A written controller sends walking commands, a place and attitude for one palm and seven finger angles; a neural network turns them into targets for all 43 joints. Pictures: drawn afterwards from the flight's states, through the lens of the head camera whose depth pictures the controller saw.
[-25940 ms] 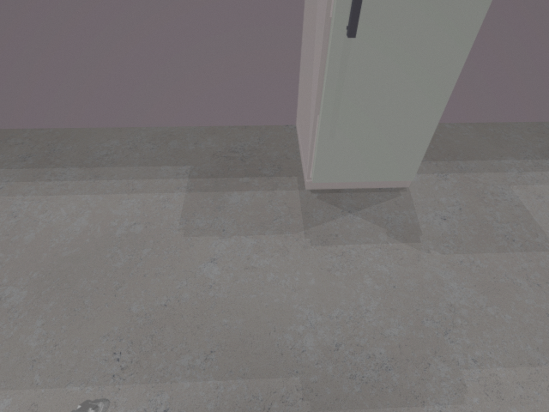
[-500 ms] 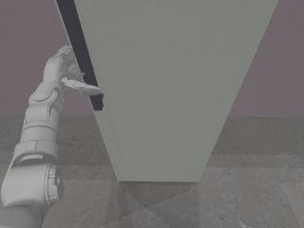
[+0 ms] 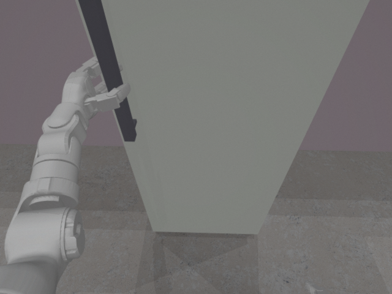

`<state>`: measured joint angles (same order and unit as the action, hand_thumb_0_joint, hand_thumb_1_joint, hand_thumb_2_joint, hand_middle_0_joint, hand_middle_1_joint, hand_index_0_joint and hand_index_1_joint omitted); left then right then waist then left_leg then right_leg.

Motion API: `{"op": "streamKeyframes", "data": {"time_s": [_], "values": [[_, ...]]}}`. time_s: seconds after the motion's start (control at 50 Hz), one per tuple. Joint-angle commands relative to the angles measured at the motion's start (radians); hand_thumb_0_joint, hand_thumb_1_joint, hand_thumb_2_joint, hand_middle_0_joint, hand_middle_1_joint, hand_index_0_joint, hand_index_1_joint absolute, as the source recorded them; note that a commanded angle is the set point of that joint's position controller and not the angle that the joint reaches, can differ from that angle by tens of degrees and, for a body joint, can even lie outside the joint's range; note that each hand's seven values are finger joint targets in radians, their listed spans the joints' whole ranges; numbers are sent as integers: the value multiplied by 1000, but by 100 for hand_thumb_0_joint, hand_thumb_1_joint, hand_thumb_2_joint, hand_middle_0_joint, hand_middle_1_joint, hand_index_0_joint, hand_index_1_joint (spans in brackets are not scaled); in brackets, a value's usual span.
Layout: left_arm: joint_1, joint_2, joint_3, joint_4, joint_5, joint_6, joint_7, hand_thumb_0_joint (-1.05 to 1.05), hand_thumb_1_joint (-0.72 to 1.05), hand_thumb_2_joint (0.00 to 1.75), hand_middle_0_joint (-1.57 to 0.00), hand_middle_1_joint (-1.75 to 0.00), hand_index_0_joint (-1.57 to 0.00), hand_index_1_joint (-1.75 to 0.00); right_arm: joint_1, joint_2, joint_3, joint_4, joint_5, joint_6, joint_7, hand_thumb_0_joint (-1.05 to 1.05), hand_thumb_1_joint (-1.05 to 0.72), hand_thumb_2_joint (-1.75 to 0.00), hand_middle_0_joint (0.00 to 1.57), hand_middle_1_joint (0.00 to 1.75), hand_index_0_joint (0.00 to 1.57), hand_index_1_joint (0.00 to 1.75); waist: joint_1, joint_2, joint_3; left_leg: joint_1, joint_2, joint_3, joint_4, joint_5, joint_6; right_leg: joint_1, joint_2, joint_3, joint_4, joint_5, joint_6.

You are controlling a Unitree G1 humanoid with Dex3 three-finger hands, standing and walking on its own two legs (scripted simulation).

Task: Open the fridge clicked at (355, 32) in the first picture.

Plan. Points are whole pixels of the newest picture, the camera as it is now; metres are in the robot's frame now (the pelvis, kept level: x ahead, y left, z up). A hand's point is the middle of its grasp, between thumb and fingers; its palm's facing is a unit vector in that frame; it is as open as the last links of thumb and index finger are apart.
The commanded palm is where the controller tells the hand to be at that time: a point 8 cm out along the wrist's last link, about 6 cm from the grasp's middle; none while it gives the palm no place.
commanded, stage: grip the handle and tug to test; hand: left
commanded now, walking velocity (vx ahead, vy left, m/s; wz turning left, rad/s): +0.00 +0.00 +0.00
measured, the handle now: (111, 55) +0.49 +0.18 +0.26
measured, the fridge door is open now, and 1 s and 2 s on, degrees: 0 0 30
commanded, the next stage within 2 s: pull the door a little, standing still in 0.78 s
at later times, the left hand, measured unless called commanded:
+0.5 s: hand (118, 95) +0.44 +0.17 +0.20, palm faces +0.01 -1.00 +0.01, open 6.6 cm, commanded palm +0.41 +0.23 +0.20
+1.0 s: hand (119, 97) +0.43 +0.17 +0.20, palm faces +0.02 -1.00 +0.01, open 6.5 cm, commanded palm +0.39 +0.22 +0.20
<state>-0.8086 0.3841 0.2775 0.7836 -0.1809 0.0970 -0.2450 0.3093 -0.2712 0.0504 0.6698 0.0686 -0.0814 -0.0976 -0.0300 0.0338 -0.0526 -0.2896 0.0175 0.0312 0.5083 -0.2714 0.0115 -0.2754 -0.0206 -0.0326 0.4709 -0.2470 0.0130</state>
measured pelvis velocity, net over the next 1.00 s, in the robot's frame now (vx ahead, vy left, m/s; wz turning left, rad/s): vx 0.02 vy -0.01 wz -0.03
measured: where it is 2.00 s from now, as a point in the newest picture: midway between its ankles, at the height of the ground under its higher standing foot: outside the picture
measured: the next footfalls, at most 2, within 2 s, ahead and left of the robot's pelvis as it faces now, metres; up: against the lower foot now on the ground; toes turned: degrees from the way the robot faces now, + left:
none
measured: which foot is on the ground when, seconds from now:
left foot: down 0.00-1.00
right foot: down 0.00-1.00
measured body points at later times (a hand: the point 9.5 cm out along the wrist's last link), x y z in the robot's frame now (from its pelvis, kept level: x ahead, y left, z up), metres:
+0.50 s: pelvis -0.01 -0.01 +0.00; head -0.01 -0.02 +0.45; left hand +0.43 +0.22 +0.20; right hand +0.09 -0.27 -0.11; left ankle -0.01 +0.11 -0.74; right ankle +0.00 -0.13 -0.74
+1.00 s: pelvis +0.02 -0.01 +0.00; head +0.02 -0.02 +0.45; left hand +0.42 +0.22 +0.20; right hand +0.17 -0.26 -0.09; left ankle -0.01 +0.11 -0.74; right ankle +0.00 -0.13 -0.74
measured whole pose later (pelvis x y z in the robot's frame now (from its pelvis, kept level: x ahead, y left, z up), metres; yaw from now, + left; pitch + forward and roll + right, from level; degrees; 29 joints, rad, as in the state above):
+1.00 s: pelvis +0.02 -0.01 +0.00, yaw -2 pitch +2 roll +0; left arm -0.58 0.32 0.30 0.41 -0.19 0.26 -0.17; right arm 0.24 -0.27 0.03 0.61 0.07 -0.05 -0.09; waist -0.01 0.04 -0.06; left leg -0.19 0.03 0.06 0.45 -0.29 0.00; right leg -0.20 0.00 -0.01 0.44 -0.26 0.00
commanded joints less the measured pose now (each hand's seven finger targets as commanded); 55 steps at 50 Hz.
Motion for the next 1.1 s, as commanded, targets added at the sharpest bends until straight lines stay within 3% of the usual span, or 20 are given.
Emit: {"op": "streamKeyframes", "data": {"time_s": [0.0, 0.04, 0.06, 0.2, 0.26, 0.32, 0.36, 0.42, 0.48, 0.56, 0.62, 0.68, 0.74, 0.82, 0.86, 0.88, 0.92, 0.94, 1.0, 1.08], "values": [[-560, 248, 50, -217, 0, -61, 48, 0, 90, 90, -45, -140, -45, -140, -35, -133, -48, -125, -6, -42, -8, 0, -90, -90, 20, 30, 20, 30, -19, -13, -268, 144, -1, -37, -52, 251, 23, 55, 28, -8, -38, 263, -41], [-519, 287, 81, -222, 11, -65, 59, 0, 90, 90, -45, -140, -45, -140, -33, -137, -50, -130, -8, -37, -6, 0, -90, -90, 20, 30, 20, 30, -4, 8, -299, 152, -2, -34, -47, 272, 22, 75, 28, -5, -34, 274, -43], [-553, 254, 52, -252, 10, -70, 58, 0, 90, 90, -45, -140, -45, -140, -39, -131, -48, -133, -8, -39, -4, 0, -90, -90, 20, 30, 20, 30, -14, 26, -305, 164, -4, -34, -48, 276, 22, 71, 26, -5, -35, 281, -42], [-580, 252, 41, -176, 7, -69, 56, 0, 90, 90, -45, -140, -45, -140, -41, -133, -44, -122, -4, -40, -14, 0, -90, -90, 20, 30, 20, 30, -29, -25, -244, 131, -1, -38, -64, 174, 26, 39, 28, -1, -58, 190, -37], [-608, 257, 41, -169, 10, -85, 58, 0, 90, 90, -45, -140, -45, -140, -35, -134, -44, -121, -7, -46, -14, 0, -90, -90, 20, 30, 20, 30, -28, 2, -266, 137, -4, -41, -64, 172, 26, 41, 25, 2, -56, 184, -38], [-609, 267, 53, -145, 5, -98, 53, 0, 90, 90, -45, -140, -45, -140, -29, -135, -44, -117, -8, -51, -14, 0, -90, -90, 20, 30, 20, 30, -28, -34, -281, 125, -6, -36, -61, 174, 28, 61, 26, 6, -55, 202, -37], [-599, 262, 49, -171, 5, -115, 51, 0, 90, 90, -45, -140, -45, -140, -29, -133, -44, -125, -7, -54, -11, 0, -90, -90, 20, 30, 20, 30, -19, -1, -304, 139, -7, -35, -60, 186, 28, 71, 24, 5, -51, 209, -38], [-517, 272, 73, -198, -3, -120, 44, 0, 90, 90, -45, -140, -45, -140, -39, -134, -47, -134, -5, -57, -7, 0, -90, -90, 20, 30, 20, 30, 1, -26, -323, 140, -6, -27, -59, 215, 29, 109, 27, 7, -44, 253, -40], [-498, 270, 71, -217, -10, -115, 34, 0, 90, 90, -45, -140, -45, -140, -51, -135, -47, -142, -1, -52, -9, 0, -90, -90, 20, 30, 20, 30, 1, -37, -282, 125, -4, -22, -69, 185, 33, 102, 27, 8, -55, 230, -37], [-404, 311, 115, -297, -8, -100, 33, 0, 90, 90, -45, -140, -45, -140, -71, -133, -48, -163, -1, -49, -8, 0, -90, -90, 20, 30, 20, 30, 31, 13, -316, 139, -6, -11, -72, 234, 31, 154, 24, 11, -48, 282, -42], [-322, 292, 125, -367, -24, -72, 28, 0, 90, 90, -45, -140, -45, -140, -90, -130, -51, -180, 1, -47, -3, 0, -90, -90, 20, 30, 20, 30, 43, -34, -311, 143, -3, -2, -74, 268, 32, 178, 26, 8, -47, 330, -39], [-270, 258, 105, -454, -27, -46, 27, 0, 90, 90, -45, -140, -45, -140, -114, -126, -51, -196, 2, -41, -2, 0, -90, -90, 20, 30, 20, 30, 51, 9, -317, 170, -3, 3, -75, 315, 30, 190, 26, 4, -39, 372, -43], [-161, 299, 161, -523, -32, -13, 32, 0, 90, 90, -45, -140, -45, -140, -126, -128, -56, -210, -1, -32, 1, 0, -90, -90, 20, 30, 20, 30, 73, -22, -343, 180, -1, 11, -69, 386, 29, 237, 25, 3, -29, 446, -40], [-158, 262, 138, -585, -35, 41, 35, 0, 90, 90, -45, -140, -45, -140, -141, -122, -55, -209, 2, -19, 2, 0, -90, -90, 20, 30, 20, 30, 58, -25, -314, 195, 1, 14, -67, 420, 28, 217, 27, -1, -31, 485, -38], [-112, 266, 151, -640, -35, 58, 42, 0, 90, 90, -45, -140, -45, -140, -155, -116, -55, -223, 1, -14, 4, 0, -90, -90, 20, 30, 20, 30, 74, -1, -343, 211, -1, 15, -61, 475, 27, 243, 24, 0, -20, 530, -39], [-201, 180, 61, -693, -33, 65, 43, 0, 90, 90, -45, -140, -45, -140, -165, -110, -52, -220, 2, -15, 5, 0, -90, -90, 20, 30, 20, 30, 47, 38, -342, 237, -3, 18, -55, 493, 25, 219, 23, 0, -22, 540, -37], [-256, 185, 59, -629, -25, 91, 63, 0, 90, 90, -45, -140, -45, -140, -146, -112, -55, -192, -1, -8, 0, 0, -90, -90, 20, 30, 20, 30, 27, 3, -313, 247, -1, 10, -44, 485, 26, 176, 30, -5, -30, 527, -35], [-228, 177, 61, -630, -24, 97, 69, 0, 90, 90, -45, -140, -45, -140, -143, -114, -58, -194, -4, -6, 0, 0, -90, -90, 20, 30, 20, 30, 34, -30, -315, 246, 0, 8, -44, 496, 27, 186, 32, -9, -31, 528, -35], [-178, 157, 56, -697, -22, 112, 72, 0, 90, 90, -45, -140, -45, -140, -163, -103, -56, -205, -6, 3, 5, 0, -90, -90, 20, 30, 20, 30, 52, 27, -370, 277, -5, 7, -33, 590, 24, 220, 24, -5, -15, 603, -38], [-71, 138, 55, -786, -29, 117, 67, 0, 90, 90, -45, -140, -45, -140, -185, -94, -53, -222, -8, 17, 17, 0, -90, -90, 20, 30, 20, 30, 71, -4, -389, 292, 2, 1, -34, 688, 22, 263, 22, -13, -3, 668, -38]]}}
